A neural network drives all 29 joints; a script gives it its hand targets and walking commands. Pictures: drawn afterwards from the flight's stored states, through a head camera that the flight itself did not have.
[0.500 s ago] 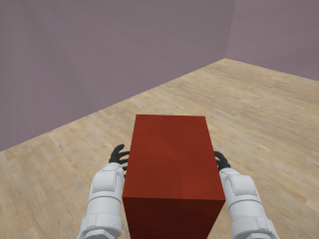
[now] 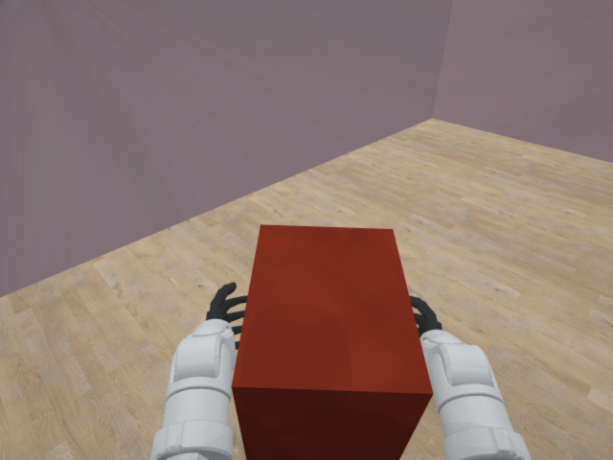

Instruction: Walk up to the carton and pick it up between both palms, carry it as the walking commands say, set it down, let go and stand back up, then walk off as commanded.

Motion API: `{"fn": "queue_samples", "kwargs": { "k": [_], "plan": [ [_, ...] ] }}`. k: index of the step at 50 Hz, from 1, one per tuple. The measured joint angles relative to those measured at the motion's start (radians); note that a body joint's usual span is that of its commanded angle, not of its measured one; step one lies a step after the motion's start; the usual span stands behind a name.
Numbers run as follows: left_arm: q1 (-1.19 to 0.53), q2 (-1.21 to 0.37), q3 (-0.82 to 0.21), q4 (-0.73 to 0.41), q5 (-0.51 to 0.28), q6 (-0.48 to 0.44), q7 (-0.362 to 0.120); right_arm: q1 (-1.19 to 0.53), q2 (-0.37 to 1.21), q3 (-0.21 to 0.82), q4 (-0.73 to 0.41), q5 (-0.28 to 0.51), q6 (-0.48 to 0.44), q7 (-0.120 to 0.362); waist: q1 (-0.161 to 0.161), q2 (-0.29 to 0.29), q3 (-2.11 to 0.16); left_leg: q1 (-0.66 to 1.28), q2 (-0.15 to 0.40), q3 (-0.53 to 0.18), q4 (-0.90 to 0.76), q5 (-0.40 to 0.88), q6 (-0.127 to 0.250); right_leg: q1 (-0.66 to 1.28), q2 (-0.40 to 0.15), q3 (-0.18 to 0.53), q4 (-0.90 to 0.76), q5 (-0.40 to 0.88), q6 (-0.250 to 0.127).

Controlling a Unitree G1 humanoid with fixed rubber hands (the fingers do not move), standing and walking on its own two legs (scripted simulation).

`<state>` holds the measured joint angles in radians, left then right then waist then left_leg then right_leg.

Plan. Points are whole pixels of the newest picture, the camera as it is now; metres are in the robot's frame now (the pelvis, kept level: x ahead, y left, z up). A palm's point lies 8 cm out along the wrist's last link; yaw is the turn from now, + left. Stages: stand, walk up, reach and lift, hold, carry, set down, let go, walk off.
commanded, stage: hold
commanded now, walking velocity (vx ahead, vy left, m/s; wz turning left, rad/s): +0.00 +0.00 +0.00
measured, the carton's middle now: (322, 355) +0.32 +0.01 +0.02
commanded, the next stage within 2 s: carry in 0.50 s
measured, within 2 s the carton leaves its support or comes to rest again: neither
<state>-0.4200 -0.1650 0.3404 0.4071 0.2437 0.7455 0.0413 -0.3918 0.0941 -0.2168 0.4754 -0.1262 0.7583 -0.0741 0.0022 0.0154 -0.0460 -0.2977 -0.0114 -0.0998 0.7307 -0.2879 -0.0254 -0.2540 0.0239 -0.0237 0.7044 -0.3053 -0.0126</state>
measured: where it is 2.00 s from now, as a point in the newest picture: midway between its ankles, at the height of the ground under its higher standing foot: outside the picture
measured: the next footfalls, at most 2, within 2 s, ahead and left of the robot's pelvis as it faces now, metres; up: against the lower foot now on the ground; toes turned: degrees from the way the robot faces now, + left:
right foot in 1.00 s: +0.06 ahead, -0.08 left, +0.00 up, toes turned -16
left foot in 1.18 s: +0.09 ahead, +0.20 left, +0.00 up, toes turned -6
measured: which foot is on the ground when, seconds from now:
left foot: down 0.00-1.00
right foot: down 0.00-0.76, up 0.78-0.98, down 1.00-1.00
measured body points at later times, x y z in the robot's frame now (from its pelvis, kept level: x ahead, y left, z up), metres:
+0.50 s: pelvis +0.00 +0.00 +0.00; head -0.08 +0.00 +0.44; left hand +0.31 +0.15 +0.07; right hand +0.31 -0.14 +0.05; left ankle +0.08 +0.13 -0.71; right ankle +0.06 -0.11 -0.71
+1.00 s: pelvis +0.02 +0.04 +0.00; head +0.02 +0.03 +0.45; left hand +0.37 +0.12 +0.10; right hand +0.29 -0.16 +0.08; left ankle +0.02 +0.13 -0.71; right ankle +0.02 -0.08 -0.72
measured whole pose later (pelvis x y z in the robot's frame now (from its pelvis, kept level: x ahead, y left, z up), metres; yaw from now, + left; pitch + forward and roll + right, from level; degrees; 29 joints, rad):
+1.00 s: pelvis +0.02 +0.04 +0.00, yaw -14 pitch +0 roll +2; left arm -0.42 -0.14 0.23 -0.13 0.07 1.16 0.12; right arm -0.34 0.13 -0.13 -0.18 -0.13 1.21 -0.13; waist 0.04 -0.01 -0.01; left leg -0.32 0.02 0.20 0.74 -0.42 0.05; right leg -0.42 -0.03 0.01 0.76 -0.33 0.00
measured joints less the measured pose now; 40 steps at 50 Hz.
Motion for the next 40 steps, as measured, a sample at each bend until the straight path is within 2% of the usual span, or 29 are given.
{"fn": "queue_samples", "kwargs": {
  "k": [26, 31, 36, 37, 39, 40],
  "plan": [
    [0.012, -0.001, -0.007, -0.017, 0.011, 0.007, -0.016, 0.014, 0.004, 0.004, -0.020, 0.000, 0.009, 0.000, 0.000, 0.000, 0.005, 0.002, 0.000, 0.000, -0.002, 0.001, 0.000, 0.001, 0.000, 0.000, 0.000, 0.000, 0.000],
    [0.011, 0.011, -0.051, -0.088, -0.025, 0.051, -0.004, 0.019, 0.003, 0.017, -0.121, 0.000, 0.066, -0.002, 0.000, 0.000, 0.026, -0.008, 0.000, 0.009, 0.007, -0.018, 0.000, -0.006, -0.004, 0.003, 0.000, 0.000, 0.000],
    [0.005, 0.012, -0.086, -0.236, -0.074, 0.151, 0.026, 0.022, 0.003, 0.038, -0.294, 0.000, 0.178, -0.002, -0.001, 0.000, 0.005, -0.014, 0.000, 0.062, 0.040, -0.093, 0.003, -0.089, -0.016, 0.026, -0.001, 0.011, 0.014],
    [-0.003, 0.018, -0.088, -0.275, -0.088, 0.176, 0.032, 0.016, 0.004, 0.050, -0.330, 0.000, 0.198, -0.004, 0.000, -0.009, 0.010, -0.016, -0.005, 0.073, 0.016, -0.120, 0.020, -0.110, -0.021, 0.037, -0.001, 0.017, 0.021],
    [-0.005, 0.040, -0.088, -0.349, -0.116, 0.233, 0.038, 0.003, 0.008, 0.086, -0.379, 0.000, 0.239, -0.016, 0.010, -0.034, 0.031, -0.015, -0.009, 0.117, -0.016, -0.082, 0.047, -0.138, -0.030, 0.063, 0.007, 0.024, 0.023],
    [-0.001, 0.048, -0.088, -0.379, -0.127, 0.260, 0.040, -0.003, 0.011, 0.099, -0.397, 0.000, 0.264, -0.024, 0.023, -0.032, 0.035, -0.015, 0.003, 0.144, -0.018, -0.077, 0.057, -0.164, -0.029, 0.061, 0.052, -0.026, 0.023]
  ]
}}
